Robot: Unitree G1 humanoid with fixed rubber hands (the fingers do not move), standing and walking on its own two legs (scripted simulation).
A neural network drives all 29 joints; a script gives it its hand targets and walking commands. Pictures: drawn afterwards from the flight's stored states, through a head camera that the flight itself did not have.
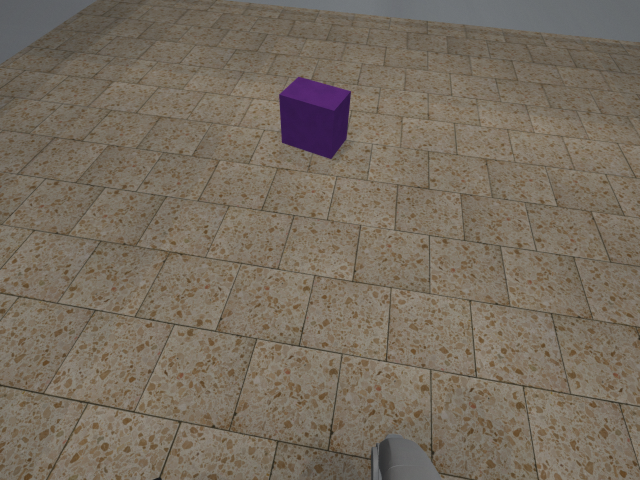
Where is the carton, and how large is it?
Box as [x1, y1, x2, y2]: [279, 77, 350, 158]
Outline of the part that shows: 298,77 279,94 282,142 331,158 346,138 350,91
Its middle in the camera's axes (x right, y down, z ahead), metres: -0.04 -0.62 +1.97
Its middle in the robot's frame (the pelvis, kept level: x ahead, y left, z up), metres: +1.80 -0.09 -0.65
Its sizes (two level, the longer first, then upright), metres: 0.291 0.197 0.278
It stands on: the floor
